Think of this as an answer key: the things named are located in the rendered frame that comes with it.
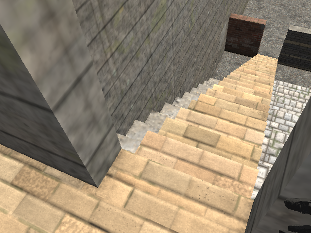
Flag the stairs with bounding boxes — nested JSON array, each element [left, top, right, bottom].
[[135, 54, 278, 199]]

